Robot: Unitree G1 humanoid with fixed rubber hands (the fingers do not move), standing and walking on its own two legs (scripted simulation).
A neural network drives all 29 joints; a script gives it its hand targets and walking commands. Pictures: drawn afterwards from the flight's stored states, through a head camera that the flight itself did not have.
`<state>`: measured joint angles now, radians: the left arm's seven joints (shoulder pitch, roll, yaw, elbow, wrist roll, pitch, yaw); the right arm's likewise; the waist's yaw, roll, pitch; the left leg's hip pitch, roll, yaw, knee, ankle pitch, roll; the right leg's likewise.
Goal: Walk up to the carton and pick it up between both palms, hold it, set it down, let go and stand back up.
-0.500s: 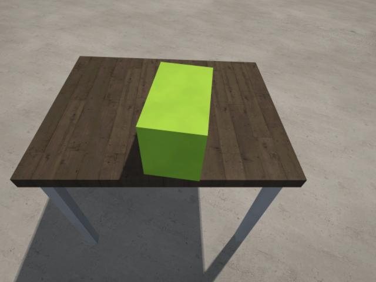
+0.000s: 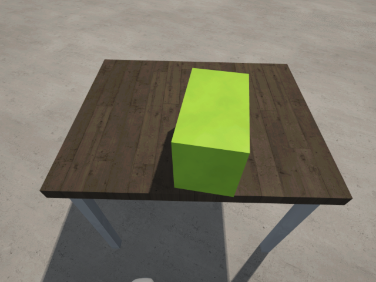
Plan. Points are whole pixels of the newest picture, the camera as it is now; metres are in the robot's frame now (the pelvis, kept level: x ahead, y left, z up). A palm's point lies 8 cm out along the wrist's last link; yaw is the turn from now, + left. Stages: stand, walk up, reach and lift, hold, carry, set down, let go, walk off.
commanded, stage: walk up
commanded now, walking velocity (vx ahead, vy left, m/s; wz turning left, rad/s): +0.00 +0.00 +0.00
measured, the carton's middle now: (212, 129) +0.51 -0.04 +0.00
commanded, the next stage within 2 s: none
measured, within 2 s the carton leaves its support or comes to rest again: neither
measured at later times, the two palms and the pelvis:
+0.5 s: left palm out of the picture +0.05 +0.27 -0.14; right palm out of the picture +0.05 -0.14 -0.15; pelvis +0.06 +0.07 +0.01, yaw +0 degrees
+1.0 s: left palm out of the picture +0.11 +0.23 -0.14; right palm out of the picture -0.03 -0.31 -0.12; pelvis +0.01 -0.03 +0.00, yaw -1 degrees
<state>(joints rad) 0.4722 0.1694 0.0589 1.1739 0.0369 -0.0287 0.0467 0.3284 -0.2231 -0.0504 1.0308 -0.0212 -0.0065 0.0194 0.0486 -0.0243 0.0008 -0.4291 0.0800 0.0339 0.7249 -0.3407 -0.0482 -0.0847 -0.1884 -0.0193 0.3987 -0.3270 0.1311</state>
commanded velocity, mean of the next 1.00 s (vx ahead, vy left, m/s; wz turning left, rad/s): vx -0.06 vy -0.08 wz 0.00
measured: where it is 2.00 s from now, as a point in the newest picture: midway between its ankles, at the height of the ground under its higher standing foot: outside the picture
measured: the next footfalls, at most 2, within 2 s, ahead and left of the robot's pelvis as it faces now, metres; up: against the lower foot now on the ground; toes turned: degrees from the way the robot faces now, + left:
left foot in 0.06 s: +0.12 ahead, +0.18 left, +0.00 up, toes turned +6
right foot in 0.38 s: +0.09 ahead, -0.03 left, +0.00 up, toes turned -5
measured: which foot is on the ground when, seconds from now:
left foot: up 0.00-0.04, down 0.06-1.00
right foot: down 0.00-0.06, up 0.08-0.36, down 0.38-0.68, up 0.70-1.00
